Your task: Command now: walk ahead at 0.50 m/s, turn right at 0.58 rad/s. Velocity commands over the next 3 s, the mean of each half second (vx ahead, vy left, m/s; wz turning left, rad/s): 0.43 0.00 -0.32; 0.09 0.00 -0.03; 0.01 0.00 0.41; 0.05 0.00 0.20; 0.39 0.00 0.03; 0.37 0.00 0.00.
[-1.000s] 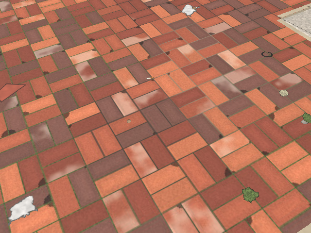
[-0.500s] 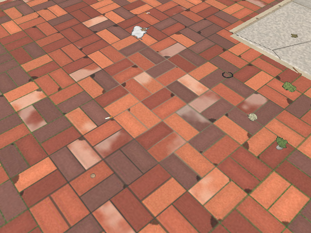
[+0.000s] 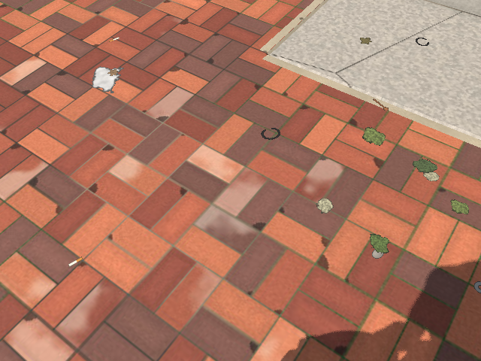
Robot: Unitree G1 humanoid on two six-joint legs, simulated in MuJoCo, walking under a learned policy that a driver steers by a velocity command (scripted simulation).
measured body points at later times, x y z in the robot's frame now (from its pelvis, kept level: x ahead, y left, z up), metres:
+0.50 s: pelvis +0.28 +0.05 +0.00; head +0.32 +0.06 +0.45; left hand +0.45 +0.30 -0.12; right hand +0.31 -0.22 -0.12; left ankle +0.31 +0.14 -0.74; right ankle +0.30 -0.10 -0.68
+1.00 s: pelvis +0.37 +0.01 -0.02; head +0.39 +0.00 +0.43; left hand +0.57 +0.22 -0.12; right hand +0.41 -0.27 -0.15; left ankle +0.31 +0.14 -0.74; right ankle +0.40 -0.11 -0.74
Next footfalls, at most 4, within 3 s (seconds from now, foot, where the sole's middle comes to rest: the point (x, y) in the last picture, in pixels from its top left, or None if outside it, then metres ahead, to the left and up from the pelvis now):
0.26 left None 0.35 0.15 -0.78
0.68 right None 0.44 -0.11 -0.78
1.80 right None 0.40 -0.07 -0.78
2.56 right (253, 253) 0.79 0.04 -0.78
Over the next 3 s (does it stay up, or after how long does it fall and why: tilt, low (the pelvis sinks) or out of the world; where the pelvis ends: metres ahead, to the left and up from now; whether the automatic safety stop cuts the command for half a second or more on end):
stays up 0.81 0.15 -0.01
